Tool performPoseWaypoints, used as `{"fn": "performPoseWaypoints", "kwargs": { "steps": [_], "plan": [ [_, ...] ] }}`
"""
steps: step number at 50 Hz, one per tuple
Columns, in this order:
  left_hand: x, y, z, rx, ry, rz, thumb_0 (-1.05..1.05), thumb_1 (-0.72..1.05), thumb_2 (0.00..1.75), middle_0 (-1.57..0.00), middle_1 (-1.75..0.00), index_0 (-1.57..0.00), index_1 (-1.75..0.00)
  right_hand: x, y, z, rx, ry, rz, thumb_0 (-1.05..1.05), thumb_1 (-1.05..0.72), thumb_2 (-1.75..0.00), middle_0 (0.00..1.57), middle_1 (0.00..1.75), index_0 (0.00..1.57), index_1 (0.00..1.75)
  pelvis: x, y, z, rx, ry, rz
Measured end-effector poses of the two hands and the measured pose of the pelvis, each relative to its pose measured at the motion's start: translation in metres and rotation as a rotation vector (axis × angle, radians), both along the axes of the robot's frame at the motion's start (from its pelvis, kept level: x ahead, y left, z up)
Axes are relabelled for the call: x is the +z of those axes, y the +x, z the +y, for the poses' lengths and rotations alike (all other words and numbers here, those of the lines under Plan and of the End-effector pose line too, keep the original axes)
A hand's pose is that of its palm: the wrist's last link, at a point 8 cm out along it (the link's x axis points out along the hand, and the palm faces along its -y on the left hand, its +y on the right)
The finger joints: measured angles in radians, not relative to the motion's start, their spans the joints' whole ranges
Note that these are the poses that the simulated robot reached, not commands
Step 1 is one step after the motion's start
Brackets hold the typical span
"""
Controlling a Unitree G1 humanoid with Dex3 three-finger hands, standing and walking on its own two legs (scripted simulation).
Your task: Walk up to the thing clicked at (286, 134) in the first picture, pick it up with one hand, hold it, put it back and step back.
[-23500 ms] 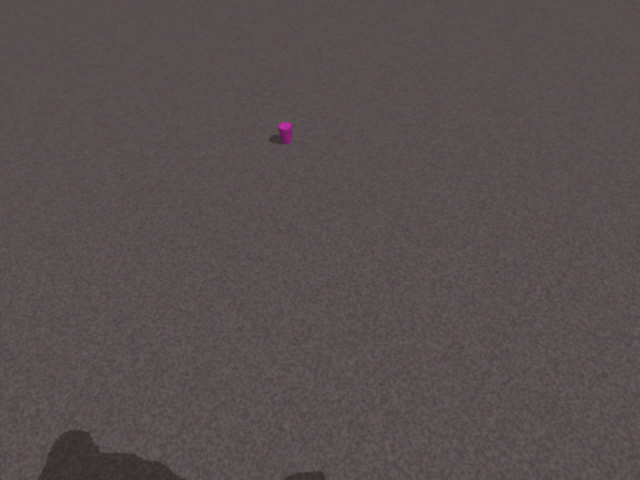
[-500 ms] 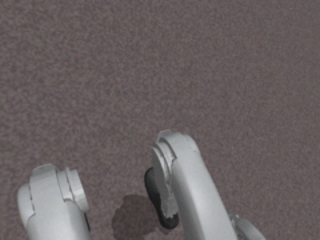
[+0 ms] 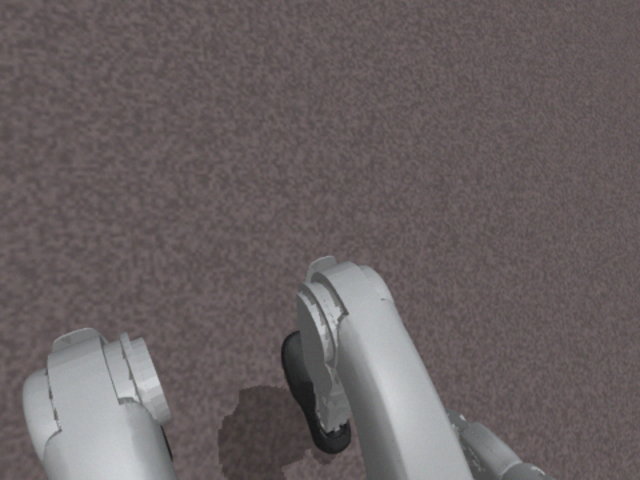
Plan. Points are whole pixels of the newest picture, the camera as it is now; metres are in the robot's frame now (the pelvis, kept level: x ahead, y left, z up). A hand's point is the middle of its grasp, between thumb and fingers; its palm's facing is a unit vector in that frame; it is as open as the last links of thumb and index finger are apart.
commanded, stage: close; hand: left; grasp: from above
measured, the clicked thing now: out of the picture +0.45 +0.34 -0.26
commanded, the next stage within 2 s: settle in 1.46 s
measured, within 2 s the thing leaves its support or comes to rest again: leaves its support in 1.94 s
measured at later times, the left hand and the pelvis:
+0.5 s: hand out of the picture +0.43 +0.34 -0.23, palm faces -0.44 -0.16 -0.88, open 12.4 cm; pelvis +0.00 +0.00 -0.01, yaw -1 degrees
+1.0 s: hand out of the picture +0.44 +0.34 -0.22, palm faces -0.44 -0.15 -0.89, open 11.3 cm; pelvis -0.01 +0.00 +0.00, yaw -1 degrees
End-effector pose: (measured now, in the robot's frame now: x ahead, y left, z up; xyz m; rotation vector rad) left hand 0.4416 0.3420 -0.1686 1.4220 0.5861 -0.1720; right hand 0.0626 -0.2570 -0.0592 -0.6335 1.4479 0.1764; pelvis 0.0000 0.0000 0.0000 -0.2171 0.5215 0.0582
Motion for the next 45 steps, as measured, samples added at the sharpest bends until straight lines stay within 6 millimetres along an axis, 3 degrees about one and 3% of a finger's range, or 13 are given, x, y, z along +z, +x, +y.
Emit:
{"fn": "performPoseWaypoints", "kwargs": {
  "steps": [13,30,45],
  "plan": [
    [-0.007,0.000,-0.002,-0.017,0.001,-0.017,0.00,-0.40,1.00,-0.15,-1.10,-0.16,-1.08,0.005,-0.012,0.000,0.020,-0.009,0.020,0.00,-0.89,-0.90,0.20,0.30,0.20,0.30,-0.004,-0.002,0.002,-0.008,-0.011,-0.020],
    [-0.003,-0.002,0.001,-0.002,0.005,-0.019,0.00,-0.25,0.85,-0.29,-1.05,-0.31,-1.00,0.001,-0.003,0.008,0.065,0.030,-0.029,0.00,-0.89,-0.90,0.20,0.30,0.20,0.30,-0.006,-0.005,0.003,-0.013,-0.015,-0.039],
    [0.001,-0.001,0.001,-0.006,0.010,-0.020,-0.01,-0.16,0.78,-0.39,-0.99,-0.39,-0.94,0.004,-0.006,0.005,0.062,0.026,-0.029,0.00,-0.90,-0.90,0.20,0.30,0.20,0.30,-0.005,-0.006,0.002,-0.012,-0.013,-0.042]
  ]
}}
